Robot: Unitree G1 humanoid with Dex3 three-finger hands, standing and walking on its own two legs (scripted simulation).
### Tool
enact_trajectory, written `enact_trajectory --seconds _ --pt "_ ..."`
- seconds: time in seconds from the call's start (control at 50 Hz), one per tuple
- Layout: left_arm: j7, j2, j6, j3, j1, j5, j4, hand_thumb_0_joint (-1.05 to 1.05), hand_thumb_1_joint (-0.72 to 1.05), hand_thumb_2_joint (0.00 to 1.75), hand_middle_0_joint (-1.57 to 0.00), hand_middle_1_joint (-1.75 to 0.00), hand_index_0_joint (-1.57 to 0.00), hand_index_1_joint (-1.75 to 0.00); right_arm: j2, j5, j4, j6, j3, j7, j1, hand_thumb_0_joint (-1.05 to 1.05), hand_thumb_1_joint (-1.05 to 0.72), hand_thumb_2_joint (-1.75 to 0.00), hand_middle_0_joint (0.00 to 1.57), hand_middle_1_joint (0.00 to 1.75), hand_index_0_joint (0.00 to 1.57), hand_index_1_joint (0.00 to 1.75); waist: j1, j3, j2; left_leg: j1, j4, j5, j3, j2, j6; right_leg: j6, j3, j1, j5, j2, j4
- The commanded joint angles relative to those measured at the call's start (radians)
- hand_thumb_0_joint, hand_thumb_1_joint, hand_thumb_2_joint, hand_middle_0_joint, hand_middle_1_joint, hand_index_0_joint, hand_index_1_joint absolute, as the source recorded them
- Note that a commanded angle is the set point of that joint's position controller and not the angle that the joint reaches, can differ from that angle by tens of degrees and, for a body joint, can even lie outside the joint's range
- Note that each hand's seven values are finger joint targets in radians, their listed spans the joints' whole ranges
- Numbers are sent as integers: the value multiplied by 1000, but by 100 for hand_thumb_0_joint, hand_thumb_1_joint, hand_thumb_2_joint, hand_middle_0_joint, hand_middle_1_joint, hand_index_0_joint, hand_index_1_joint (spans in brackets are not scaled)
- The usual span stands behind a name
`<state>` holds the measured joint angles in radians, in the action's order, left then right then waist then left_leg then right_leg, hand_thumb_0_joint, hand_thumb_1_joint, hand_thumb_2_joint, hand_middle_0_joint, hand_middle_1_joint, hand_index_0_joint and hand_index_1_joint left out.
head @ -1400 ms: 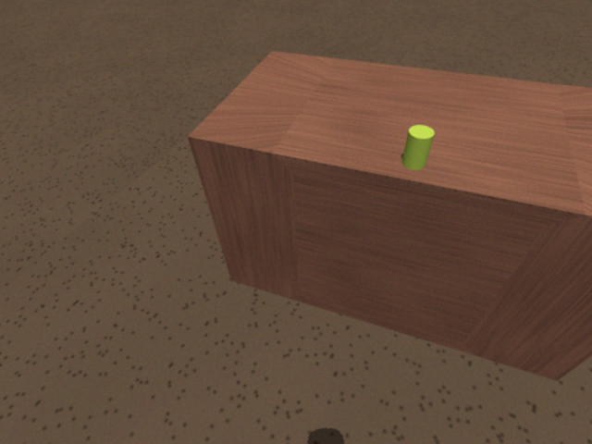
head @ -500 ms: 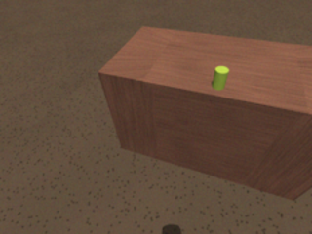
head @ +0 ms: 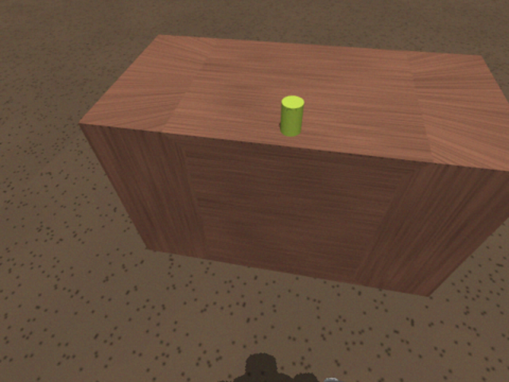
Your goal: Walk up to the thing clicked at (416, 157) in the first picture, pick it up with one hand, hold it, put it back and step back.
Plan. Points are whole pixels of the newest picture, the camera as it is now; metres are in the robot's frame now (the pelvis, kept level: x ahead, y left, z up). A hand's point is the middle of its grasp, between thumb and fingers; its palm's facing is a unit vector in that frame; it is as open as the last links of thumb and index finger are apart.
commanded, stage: walk up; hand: left
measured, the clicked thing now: (291, 116) +0.75 -0.07 -0.02
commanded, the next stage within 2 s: none
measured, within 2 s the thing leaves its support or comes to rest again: neither
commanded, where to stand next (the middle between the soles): +0.34 -0.20 m, yaw -12 degrees
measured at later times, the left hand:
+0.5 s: hand (189, 343) +0.24 +0.16 -0.16, palm faces -0.20 -0.93 -0.29, open 7.3 cm
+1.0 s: hand (277, 253) +0.41 -0.02 -0.12, palm faces -0.25 -0.88 -0.40, open 7.3 cm
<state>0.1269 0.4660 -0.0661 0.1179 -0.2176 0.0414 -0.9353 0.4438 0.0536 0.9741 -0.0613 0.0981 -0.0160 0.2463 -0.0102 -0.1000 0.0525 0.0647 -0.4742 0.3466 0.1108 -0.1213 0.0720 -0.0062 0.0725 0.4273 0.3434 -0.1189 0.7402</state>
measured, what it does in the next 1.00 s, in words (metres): walks ahead, turning right: right foot, then left foot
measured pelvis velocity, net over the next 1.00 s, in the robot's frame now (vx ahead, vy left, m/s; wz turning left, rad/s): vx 0.26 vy -0.24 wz -0.27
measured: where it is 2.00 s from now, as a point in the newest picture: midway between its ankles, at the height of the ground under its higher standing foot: (327, 378)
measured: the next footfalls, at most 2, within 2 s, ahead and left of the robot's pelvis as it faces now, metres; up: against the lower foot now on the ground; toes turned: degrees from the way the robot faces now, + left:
right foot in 0.04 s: +0.14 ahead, -0.19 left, +0.00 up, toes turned -3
left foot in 0.36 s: +0.21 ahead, +0.02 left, +0.00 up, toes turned -1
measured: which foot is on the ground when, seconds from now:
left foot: down 0.00-0.08, up 0.10-0.34, down 0.36-0.78, up 0.80-1.00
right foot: up 0.00-0.02, down 0.04-0.36, up 0.38-0.72, down 0.74-1.00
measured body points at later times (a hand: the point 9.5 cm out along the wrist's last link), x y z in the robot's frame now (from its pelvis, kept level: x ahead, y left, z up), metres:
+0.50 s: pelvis +0.14 -0.09 +0.00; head +0.15 -0.06 +0.45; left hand +0.25 +0.21 -0.14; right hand +0.12 -0.43 -0.09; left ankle +0.17 +0.02 -0.73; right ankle +0.13 -0.23 -0.67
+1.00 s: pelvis +0.26 -0.24 +0.00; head +0.29 -0.28 +0.45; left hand +0.42 +0.03 -0.09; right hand +0.26 -0.57 -0.13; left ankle +0.30 -0.08 -0.65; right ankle +0.29 -0.34 -0.73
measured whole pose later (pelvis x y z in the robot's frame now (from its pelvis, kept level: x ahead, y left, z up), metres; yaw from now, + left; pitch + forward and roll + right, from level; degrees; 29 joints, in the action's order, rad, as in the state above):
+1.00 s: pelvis +0.26 -0.24 +0.00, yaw -15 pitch -3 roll +1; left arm 0.02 0.35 0.05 0.03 -0.25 -0.01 -0.82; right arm 0.42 0.01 0.82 -0.03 0.03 0.00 0.26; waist -0.01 -0.13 -0.05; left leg 0.48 -1.14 0.38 -0.01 -0.06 -0.02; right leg -0.06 0.00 0.30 0.23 0.04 0.58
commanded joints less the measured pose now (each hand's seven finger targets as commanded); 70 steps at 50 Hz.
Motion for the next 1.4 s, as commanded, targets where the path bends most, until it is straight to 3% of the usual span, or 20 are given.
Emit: enact_trajectory --seconds 0.0,0.04,0.08,0.1,0.16,0.26,0.3,0.32,0.34,0.36,0.4,0.58,0.74,0.78,0.82,0.88,1.04,1.28,1.34,1.38 --pt "1 137 40 46 -77 -3 66 0 90 90 -20 -30 -20 -30 272 -8 -124 -18 72 -16 -143 0 -90 -90 20 30 20 30 -69 74 -181 254 -41 15 -12 -129 -196 -16 -168 -278 -135 68 -114" --pt "-24 239 55 84 -282 1 13 0 90 90 -20 -30 -20 -30 180 -4 -134 -2 39 -21 -91 0 -90 -90 20 30 20 30 -158 152 168 419 -507 125 54 6 -152 -38 -94 -487 -3 106 -188" --pt "-39 346 58 98 -221 -6 86 0 90 90 -20 -30 -20 -30 180 -30 -173 8 25 -11 -62 0 -90 -90 20 30 20 30 -102 70 314 583 -773 325 -59 107 -90 -222 640 -318 454 -217 -597" --pt "-42 355 56 95 -127 -12 133 0 90 90 -20 -30 -20 -30 228 -31 -151 3 42 -11 -35 0 -90 -90 20 30 20 30 -62 33 225 527 -745 283 -99 59 -90 -273 665 -223 516 -235 -599" --pt "-62 248 61 58 -28 -15 169 0 90 90 -20 -30 -20 -30 199 -58 -98 -9 29 -3 64 0 -90 -90 20 30 20 30 1 23 140 413 -592 183 -104 3 -108 -218 321 -138 221 -107 -438" --pt "-61 200 74 36 -45 -3 215 0 90 90 -20 -30 -20 -30 178 -37 -121 -29 34 4 126 0 -90 -90 20 30 20 30 -6 53 109 279 -270 137 -79 57 -111 -240 276 -99 28 -88 -381" --pt "-57 190 70 25 50 -13 248 0 90 90 -20 -30 -20 -30 171 -32 -90 -45 48 -5 265 0 -90 -90 20 30 20 30 93 84 61 18 -85 -97 -64 65 -107 -199 202 72 44 -47 -245" --pt "-56 131 66 10 79 -15 271 0 90 90 -20 -30 -20 -30 208 -21 -62 -53 66 -17 377 0 -90 -90 20 30 20 30 161 110 -34 -178 -8 -167 -110 43 -90 -135 157 228 151 50 -75" --pt "-62 26 68 -21 43 -18 283 0 90 90 -20 -30 -20 -30 308 3 -63 -62 90 -31 414 0 -90 -90 20 30 20 30 171 91 -322 -213 170 95 -467 -147 -89 -73 105 374 192 242 225" --pt "-71 76 53 -13 -37 -14 255 0 90 90 -20 -30 -20 -30 345 -3 -119 -65 91 -40 283 0 -90 -90 20 30 20 30 91 50 -221 -83 299 354 -757 -332 -122 -51 159 401 135 225 385" --pt "-65 201 44 20 -124 -10 204 0 90 90 -20 -30 -20 -30 342 -36 -172 -68 81 -31 80 0 -90 -90 20 30 20 30 11 -31 -147 89 326 492 -692 -346 -209 -41 190 313 63 124 411" --pt "-36 97 69 3 12 -29 227 0 90 90 -20 -30 -20 -30 243 -29 -178 -74 49 -10 166 0 -90 -90 20 30 20 30 40 -18 -243 6 101 -641 -62 -154 -243 -1 -14 154 -81 66 116" --pt "-65 197 95 50 -228 -28 112 0 90 90 -20 -30 -20 -30 154 -34 -234 -24 4 3 156 0 -90 -90 20 30 20 30 -104 208 102 292 -507 -220 27 -34 -169 -50 -78 -485 -133 109 -217" --pt "-84 302 100 62 -221 -32 155 0 90 90 -20 -30 -20 -30 170 -54 -246 -6 3 -3 188 0 -90 -90 20 30 20 30 -84 225 272 532 -777 215 -75 103 -107 -237 597 -492 -70 -240 -449" --pt "-94 263 95 53 -125 -53 182 0 90 90 -20 -30 -20 -30 223 -54 -211 1 20 -10 141 0 -90 -90 20 30 20 30 -56 133 150 504 -842 159 -152 21 -103 -278 487 -338 -96 -212 -442" --pt "-117 173 122 13 -60 -50 179 0 90 90 -20 -30 -20 -30 145 -57 -165 16 -5 -3 196 0 -90 -90 20 30 20 30 18 82 78 434 -729 54 -158 16 -106 -182 203 -225 -464 -97 -340" --pt "-169 144 159 -18 -76 -42 158 0 90 90 -20 -30 -20 -30 110 -56 -168 63 -12 1 62 0 -90 -90 20 30 20 30 -7 94 31 372 -499 -19 -236 73 -77 -153 139 -193 -814 -127 -291" --pt "-180 191 131 -1 -25 -15 156 0 90 90 -20 -30 -20 -30 122 -44 -176 69 9 9 -24 0 -90 -90 20 30 20 30 -20 189 85 332 -294 154 -158 110 -95 -217 199 -294 -573 -175 -176" --pt "-165 140 117 -30 37 -30 157 0 90 90 -20 -30 -20 -30 114 -33 -126 38 7 7 45 0 -90 -90 20 30 20 30 30 223 64 78 16 -109 -181 98 -128 -115 85 -146 -456 -82 -43" --pt "-156 52 111 -59 26 -45 149 0 90 90 -20 -30 -20 -30 192 -21 -148 21 13 1 -36 0 -90 -90 20 30 20 30 -8 187 -146 -9 52 -336 -524 -151 -233 -1 -56 71 -26 98 54"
